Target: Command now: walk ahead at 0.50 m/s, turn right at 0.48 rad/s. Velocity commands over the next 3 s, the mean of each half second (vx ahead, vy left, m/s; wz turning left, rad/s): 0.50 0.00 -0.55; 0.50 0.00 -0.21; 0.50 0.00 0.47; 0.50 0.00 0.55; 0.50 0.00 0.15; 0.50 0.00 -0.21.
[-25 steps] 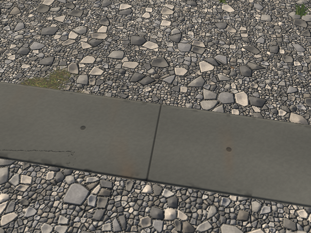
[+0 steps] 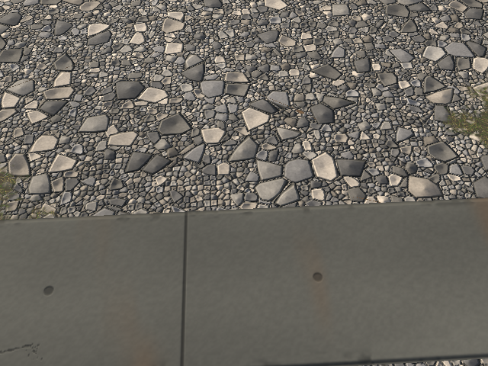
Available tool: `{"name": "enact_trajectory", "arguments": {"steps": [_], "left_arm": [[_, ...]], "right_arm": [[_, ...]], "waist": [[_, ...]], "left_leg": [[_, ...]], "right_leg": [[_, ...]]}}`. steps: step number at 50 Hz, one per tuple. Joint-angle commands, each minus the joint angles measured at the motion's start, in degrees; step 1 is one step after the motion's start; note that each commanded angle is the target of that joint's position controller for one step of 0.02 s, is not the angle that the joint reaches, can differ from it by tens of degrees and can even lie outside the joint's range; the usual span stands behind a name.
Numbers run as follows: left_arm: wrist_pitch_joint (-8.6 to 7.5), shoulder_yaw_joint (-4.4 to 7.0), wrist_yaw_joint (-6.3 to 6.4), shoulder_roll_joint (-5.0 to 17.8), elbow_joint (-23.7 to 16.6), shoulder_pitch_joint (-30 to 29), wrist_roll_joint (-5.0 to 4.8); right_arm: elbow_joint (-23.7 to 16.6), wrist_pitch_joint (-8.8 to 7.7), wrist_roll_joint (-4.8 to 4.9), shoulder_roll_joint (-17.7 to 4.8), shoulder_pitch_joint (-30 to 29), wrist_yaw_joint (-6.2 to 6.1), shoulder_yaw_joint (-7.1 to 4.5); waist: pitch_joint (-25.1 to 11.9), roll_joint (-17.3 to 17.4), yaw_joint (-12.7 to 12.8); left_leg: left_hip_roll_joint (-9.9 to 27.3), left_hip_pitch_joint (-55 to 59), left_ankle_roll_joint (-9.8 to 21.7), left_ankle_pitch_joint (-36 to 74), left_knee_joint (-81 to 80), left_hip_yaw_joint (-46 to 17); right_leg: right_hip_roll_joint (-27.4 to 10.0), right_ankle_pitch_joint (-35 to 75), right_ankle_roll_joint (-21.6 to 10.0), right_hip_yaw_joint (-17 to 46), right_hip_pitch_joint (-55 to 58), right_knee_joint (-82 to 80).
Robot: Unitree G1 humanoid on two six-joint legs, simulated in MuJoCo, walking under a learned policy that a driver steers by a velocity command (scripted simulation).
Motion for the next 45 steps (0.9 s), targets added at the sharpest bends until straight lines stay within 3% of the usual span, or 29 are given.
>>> {"name": "enact_trajectory", "arguments": {"steps": [1,2,3,6,8,11,14,15,16,17,18,19,20,21,22,23,24,25,26,27,28,31,33,34,37,40,43,45], "left_arm": [[-0.18,2.35,0.88,7.7,-1.8,9.5,-0.01],[-0.22,1.79,0.95,6.0,-2.8,6.7,0.36],[-0.18,1.67,1.08,5.7,-3.6,5.6,0.74],[-0.54,2.29,1.83,7.5,-3.7,6.8,0.43],[-0.44,2.66,2.59,8.7,-3.3,8.7,0.12],[0.3,2.7,3.26,8.7,-2.6,11.9,-0.51],[1.0,2.76,3.59,9.0,-1.7,14.7,-0.78],[-1.34,0.96,-0.91,5.9,0.9,19.0,8.26],[-2.33,1.87,-2.77,6.5,1.0,18.4,7.23],[-2.74,2.12,-3.45,7.7,0.6,17.1,5.6],[-2.82,2.27,-3.57,8.6,0.7,16.6,4.81],[-2.71,2.21,-3.35,9.1,1.0,15.4,4.61],[-2.49,2.05,-3.14,8.9,1.4,15.3,5.03],[-2.74,1.28,-3.1,7.2,1.4,15.1,5.61],[-3.88,-0.98,-2.52,-0.1,0.6,23.5,6.62],[-4.52,-1.56,-3.28,-0.7,0.0,22.5,6.04],[-4.23,-0.13,-3.02,3.7,-1.0,12.8,4.98],[-3.87,0.07,-1.39,3.9,-0.1,11.7,4.44],[-3.35,-0.15,-0.44,3.6,1.0,12.9,4.83],[-2.85,-0.85,-0.41,1.9,1.1,11.6,5.77],[-2.33,-1.36,-0.79,0.6,1.0,10.6,6.05],[-1.79,-2.0,-2.4,-1.2,0.7,7.2,4.52],[-1.54,-2.5,-3.34,-1.9,0.3,4.7,4.2],[-1.26,-2.64,-3.44,-2.1,-0.1,3.2,4.16],[0.11,-2.51,-2.79,-1.1,-2.4,-0.6,4.33],[1.3,-2.07,-1.4,0.8,-4.2,-4.3,4.88],[1.26,-1.76,-0.44,1.3,-5.0,-8.4,5.17],[0.63,-0.95,-0.06,2.7,-4.8,-7.3,4.25]], "right_arm": [[-7.9,-3.94,0.58,-7.9,-4.9,0.28,-1.39],[-7.9,-3.32,-0.58,-8.4,-4.8,-0.2,-2.01],[-8.2,-2.48,-1.04,-7.9,-3.9,-0.24,-2.18],[-9.5,-0.84,-1.61,-5.8,-4.2,-0.59,-1.97],[-11.3,-0.65,-1.74,-5.0,-8.9,-0.8,-1.68],[-13.0,-1.09,-1.34,-3.3,-15.7,-0.28,-1.02],[-14.5,-1.76,-0.42,-4.1,-20.3,0.65,-1.12],[-12.6,0.32,-6.53,1.4,-15.3,2.36,2.51],[-12.9,1.51,-6.24,-1.3,-16.1,2.66,1.83],[-13.4,2.05,-5.27,-4.1,-18.0,2.35,1.5],[-13.9,1.94,-4.22,-5.6,-18.8,1.73,1.36],[-13.6,1.41,-3.3,-6.8,-17.6,1.04,1.27],[-12.7,0.59,-2.25,-8.0,-14.7,0.42,0.95],[-11.0,-0.62,-1.66,-9.2,-7.4,-0.01,0.47],[-8.8,-1.55,-2.26,-12.3,3.2,-0.05,0.03],[-6.8,-1.09,-3.53,-9.5,11.6,-0.07,1.0],[-5.4,-1.49,-3.77,-8.4,11.4,0.01,0.6],[-5.9,-1.49,-3.13,-6.6,4.4,0.17,1.06],[-6.8,-1.2,-2.65,-2.4,0.7,-0.14,2.2],[-6.7,-1.3,-2.62,0.0,-0.7,-0.54,2.94],[-7.0,-1.38,-3.14,0.7,-2.1,-1.12,3.03],[-5.9,-2.63,-4.37,-2.2,-1.9,-1.8,1.62],[-4.1,-3.02,-5.32,-3.6,0.8,-1.4,0.96],[-2.7,-2.87,-5.36,-3.4,2.9,-0.64,1.01],[-0.1,-2.63,-5.11,-4.2,4.7,2.38,0.82],[2.1,-2.72,-4.52,-5.2,5.4,4.48,0.44],[4.5,-1.35,-3.95,-5.9,9.6,4.79,-0.06],[5.2,-0.42,-3.8,-7.3,9.4,4.47,-0.58]], "waist": [[-8.6,0.5,4.1],[-6.4,0.8,1.9],[-5.6,-0.6,0.4],[-4.4,-1.9,-0.5],[-3.2,-2.3,0.9],[-3.2,-3.8,3.8],[-3.0,-4.8,5.7],[-3.3,-7.4,3.9],[-0.7,-5.7,3.8],[-1.0,-4.2,3.5],[-1.5,-3.9,3.1],[-2.2,-3.0,1.7],[-4.0,-2.5,0.3],[-10.2,-0.2,-2.6],[-25.3,13.5,-2.1],[-28.2,17.8,-6.5],[-11.1,7.1,-8.0],[-3.3,4.8,-4.3],[-4.0,5.1,-2.2],[-3.1,5.1,-1.1],[-3.5,4.7,-0.4],[-2.2,4.0,-0.5],[-1.3,3.1,-1.3],[-0.6,2.8,-1.8],[1.1,4.4,-1.0],[2.2,4.0,-0.2],[2.4,3.7,-1.5],[0.8,4.1,1.2]], "left_leg": [[3.7,-30.7,1.3,5.2,9.5,-5.9],[5.4,-26.6,0.8,7.2,5.2,-5.6],[5.9,-23.4,0.2,8.2,3.2,-5.7],[5.5,-22.0,-2.4,12.1,-3.7,-4.0],[4.5,-22.8,-3.5,18.9,-11.8,-3.4],[1.6,-19.4,-3.4,29.2,-25.4,-3.1],[-0.5,-17.0,-3.2,31.0,-31.9,-3.5],[1.5,-17.8,-3.3,30.1,-29.9,-4.2],[2.9,-20.8,-2.6,26.2,-30.6,-5.5],[3.0,-20.9,-1.8,23.8,-32.0,-5.0],[2.8,-18.5,-0.6,22.2,-32.8,-4.2],[1.7,-13.3,0.7,23.5,-35.8,-2.4],[0.6,-4.7,2.6,26.0,-37.4,-1.3],[2.5,9.7,6.9,28.7,-34.4,-2.0],[15.3,36.8,21.3,39.5,-33.5,-18.8],[24.0,49.3,26.0,26.1,-42.0,-38.4],[23.1,36.1,18.6,14.2,-46.6,-35.1],[21.6,22.4,15.0,8.5,-48.9,-26.8],[19.5,15.3,14.1,10.3,-52.1,-21.1],[17.9,11.5,13.4,15.9,-54.3,-16.8],[17.3,10.5,13.1,19.6,-56.1,-13.6],[14.9,9.8,13.3,26.6,-58.8,-2.9],[14.5,10.3,13.8,33.6,-59.2,2.3],[13.7,8.8,13.9,36.0,-59.3,3.9],[12.3,4.9,14.0,39.2,-58.4,5.8],[14.2,11.5,14.4,38.5,-57.3,2.7],[15.4,20.3,13.7,38.9,-54.7,0.1],[14.2,17.9,12.2,48.4,-49.5,0.9]], "right_leg": [[-17.1,3.9,-11.9,28.9,31.0,-17.9],[-15.1,8.7,-10.9,24.8,24.2,-19.3],[-13.8,10.7,-11.0,23.5,19.8,-20.8],[-11.8,17.1,-11.7,19.0,13.6,-22.5],[-10.2,17.6,-10.3,16.9,12.2,-22.4],[-7.7,12.7,-7.4,15.6,12.1,-20.4],[-9.1,8.6,-6.7,19.4,14.6,-18.2],[-11.8,9.4,-9.5,22.3,17.5,-17.9],[-14.0,11.1,-9.3,24.3,20.8,-16.8],[-14.5,11.7,-8.3,24.8,22.9,-15.6],[-15.1,13.9,-7.8,26.0,23.9,-14.8],[-14.4,18.0,-6.9,25.9,23.8,-13.4],[-12.1,23.5,-5.1,25.6,22.2,-10.1],[-7.4,24.9,-1.9,22.8,17.2,-0.8],[3.3,6.4,3.1,17.2,2.7,16.7],[7.6,-25.8,4.9,13.5,-16.5,32.7],[1.6,-21.5,3.5,12.0,-25.6,41.2],[-3.3,-14.3,2.8,10.2,-24.1,42.0],[-6.8,-9.1,2.3,10.1,-18.1,37.6],[-8.6,-6.3,2.3,9.8,-14.7,35.2],[-9.3,-6.3,2.9,8.9,-12.7,33.9],[-10.4,-0.1,4.4,6.3,-13.6,26.0],[-10.6,6.4,4.8,4.2,-14.7,19.5],[-10.2,8.8,4.8,3.1,-13.3,15.6],[-7.9,13.5,3.7,2.1,-7.0,7.5],[-7.3,11.4,2.3,3.4,-8.3,2.0],[-6.1,5.3,1.3,1.5,-8.5,-3.4],[-4.1,7.2,-0.7,-1.5,3.0,-7.1]]}}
